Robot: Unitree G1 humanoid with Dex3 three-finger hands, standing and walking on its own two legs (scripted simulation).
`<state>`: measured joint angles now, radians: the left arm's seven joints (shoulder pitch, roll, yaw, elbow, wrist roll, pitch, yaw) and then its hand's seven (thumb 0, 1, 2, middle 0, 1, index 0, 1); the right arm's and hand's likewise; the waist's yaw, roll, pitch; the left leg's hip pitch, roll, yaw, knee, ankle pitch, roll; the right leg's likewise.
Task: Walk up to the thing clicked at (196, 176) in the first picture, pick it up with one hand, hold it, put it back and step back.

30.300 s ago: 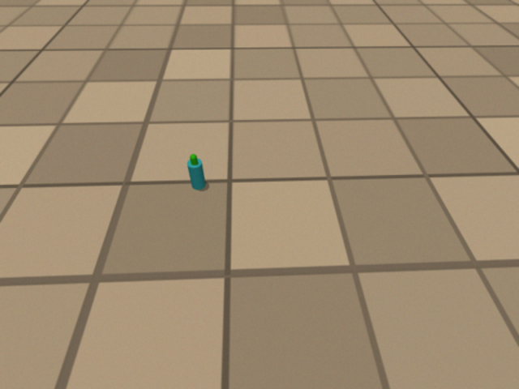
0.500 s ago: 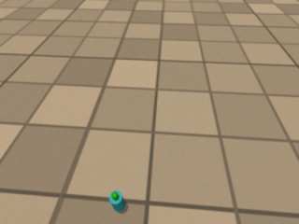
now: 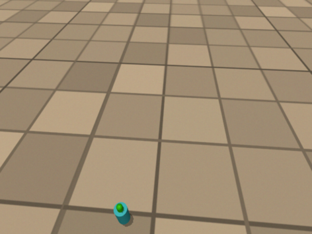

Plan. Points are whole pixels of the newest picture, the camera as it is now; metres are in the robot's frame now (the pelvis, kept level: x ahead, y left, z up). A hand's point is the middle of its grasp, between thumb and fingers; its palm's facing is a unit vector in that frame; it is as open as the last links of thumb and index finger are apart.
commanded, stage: step back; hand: left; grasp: from the side
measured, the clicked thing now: (121, 212) +0.38 +0.21 -0.67
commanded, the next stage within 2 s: none
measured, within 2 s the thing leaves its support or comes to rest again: neither
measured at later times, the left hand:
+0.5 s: hand out of the picture +0.06 +0.31 -0.18, palm faces -0.07 -0.93 -0.36, open 7.4 cm
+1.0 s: hand out of the picture -0.05 +0.30 -0.15, palm faces -0.06 -0.91 -0.41, open 7.4 cm
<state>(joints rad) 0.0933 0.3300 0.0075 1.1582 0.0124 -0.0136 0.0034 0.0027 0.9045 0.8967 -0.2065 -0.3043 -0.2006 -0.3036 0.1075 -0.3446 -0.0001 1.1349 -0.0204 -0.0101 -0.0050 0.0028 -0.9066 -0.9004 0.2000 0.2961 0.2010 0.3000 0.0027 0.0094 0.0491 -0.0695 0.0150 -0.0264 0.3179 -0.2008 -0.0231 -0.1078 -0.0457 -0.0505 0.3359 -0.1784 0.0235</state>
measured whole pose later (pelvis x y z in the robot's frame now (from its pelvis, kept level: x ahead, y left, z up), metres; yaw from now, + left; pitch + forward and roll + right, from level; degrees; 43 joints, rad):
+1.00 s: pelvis -0.19 +0.05 -0.02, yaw -2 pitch -1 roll +1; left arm 0.12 0.34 0.06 0.78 0.03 0.03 0.02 0.00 0.90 0.90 -0.21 -0.30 -0.20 -0.30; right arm 0.14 -0.42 -0.04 0.88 0.00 0.04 -0.03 0.00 -0.91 -0.90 0.20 0.30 0.20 0.30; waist 0.01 0.02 0.17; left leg -0.34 -0.07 -0.11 0.93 -0.51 -0.02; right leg -0.34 0.00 0.03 0.59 -0.23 -0.02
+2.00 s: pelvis -0.49 +0.03 -0.02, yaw -2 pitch -2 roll -1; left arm 0.13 0.38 0.07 0.79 0.01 0.08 0.01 0.00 0.90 0.90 -0.21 -0.30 -0.20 -0.30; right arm 0.20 -0.35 -0.03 0.86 -0.05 0.02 -0.02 0.01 -0.90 -0.90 0.20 0.30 0.21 0.30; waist -0.01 -0.04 0.16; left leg -0.28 0.00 -0.03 0.59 -0.27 0.01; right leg -0.48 0.11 0.15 1.20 -0.51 -0.01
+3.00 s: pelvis -0.66 +0.00 -0.01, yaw +1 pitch -2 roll +0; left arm 0.29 0.34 0.06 1.00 0.04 -0.05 -0.01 0.00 0.90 0.90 -0.21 -0.30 -0.20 -0.30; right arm 0.20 -0.41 -0.07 0.96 -0.04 0.01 0.02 0.00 -0.91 -0.90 0.20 0.30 0.20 0.30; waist 0.05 0.04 0.07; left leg -0.39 0.01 -0.07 0.83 -0.43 0.01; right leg -0.22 -0.01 -0.04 0.54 -0.28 -0.02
